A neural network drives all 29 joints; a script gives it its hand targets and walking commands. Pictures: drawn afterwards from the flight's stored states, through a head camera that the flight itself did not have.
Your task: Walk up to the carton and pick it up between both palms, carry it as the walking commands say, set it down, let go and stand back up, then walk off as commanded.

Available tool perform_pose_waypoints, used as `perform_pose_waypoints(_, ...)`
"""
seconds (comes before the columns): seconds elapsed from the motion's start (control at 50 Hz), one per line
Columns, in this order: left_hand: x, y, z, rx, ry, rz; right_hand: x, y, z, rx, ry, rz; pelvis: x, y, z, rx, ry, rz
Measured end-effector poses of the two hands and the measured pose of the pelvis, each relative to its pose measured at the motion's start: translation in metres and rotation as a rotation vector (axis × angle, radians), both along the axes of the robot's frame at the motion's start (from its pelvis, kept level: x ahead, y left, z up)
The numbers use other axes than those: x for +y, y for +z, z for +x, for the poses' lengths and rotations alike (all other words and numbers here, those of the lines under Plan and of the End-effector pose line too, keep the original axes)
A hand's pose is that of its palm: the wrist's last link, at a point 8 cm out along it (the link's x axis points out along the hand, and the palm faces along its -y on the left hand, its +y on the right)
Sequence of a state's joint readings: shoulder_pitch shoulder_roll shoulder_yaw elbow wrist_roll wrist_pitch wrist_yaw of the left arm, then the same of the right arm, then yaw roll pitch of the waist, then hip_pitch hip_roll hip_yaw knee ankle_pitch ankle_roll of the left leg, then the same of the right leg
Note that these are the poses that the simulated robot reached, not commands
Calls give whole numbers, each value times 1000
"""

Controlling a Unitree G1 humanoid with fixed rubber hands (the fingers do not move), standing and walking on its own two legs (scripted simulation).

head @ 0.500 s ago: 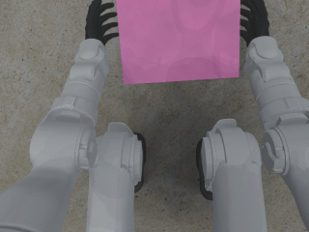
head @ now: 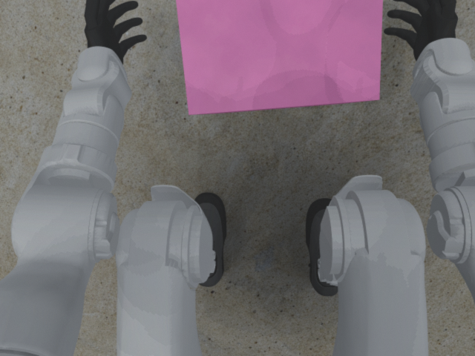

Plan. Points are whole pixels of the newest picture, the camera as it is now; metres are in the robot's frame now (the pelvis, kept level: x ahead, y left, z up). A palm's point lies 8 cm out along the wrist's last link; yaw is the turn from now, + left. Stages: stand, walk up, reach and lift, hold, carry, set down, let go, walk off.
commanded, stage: set down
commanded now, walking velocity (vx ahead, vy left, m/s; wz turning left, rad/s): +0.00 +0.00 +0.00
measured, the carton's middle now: (275, 47) +0.50 -0.04 -0.24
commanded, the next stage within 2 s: let go in 1.46 s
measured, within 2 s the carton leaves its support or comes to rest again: neither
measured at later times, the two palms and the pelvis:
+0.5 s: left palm (81, 42) +0.50 +0.18 -0.08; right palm out of the picture +0.50 -0.25 -0.08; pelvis -0.02 +0.00 +0.06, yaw -1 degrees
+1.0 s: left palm out of the picture +0.50 +0.19 +0.06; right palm out of the picture +0.50 -0.25 +0.05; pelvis -0.03 +0.00 +0.18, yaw -1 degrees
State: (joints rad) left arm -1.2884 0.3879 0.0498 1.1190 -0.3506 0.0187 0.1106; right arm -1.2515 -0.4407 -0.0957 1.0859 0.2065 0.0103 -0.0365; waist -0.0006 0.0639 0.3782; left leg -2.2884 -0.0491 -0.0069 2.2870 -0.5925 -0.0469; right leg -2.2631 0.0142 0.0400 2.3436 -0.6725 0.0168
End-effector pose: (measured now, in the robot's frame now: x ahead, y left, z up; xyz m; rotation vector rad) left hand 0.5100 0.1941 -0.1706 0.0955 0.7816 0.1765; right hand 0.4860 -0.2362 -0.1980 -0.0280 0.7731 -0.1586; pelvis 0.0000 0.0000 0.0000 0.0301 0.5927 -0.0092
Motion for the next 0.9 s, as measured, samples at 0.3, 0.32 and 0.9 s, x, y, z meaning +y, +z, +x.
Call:
perform_pose_waypoints(0.3,7,27,-12,-93,14,-20,-3,30,1,-100,26,6,-4,13,-12,-90,-6,2)
perform_pose_waypoints(0.32,5,31,-15,-87,15,-22,-3,37,2,-98,29,3,-4,17,-13,-94,-6,3)
perform_pose_waypoints(0.9,-7,198,-20,-104,-12,-23,-7,216,8,-105,27,0,-2,162,-29,-84,-24,-1)
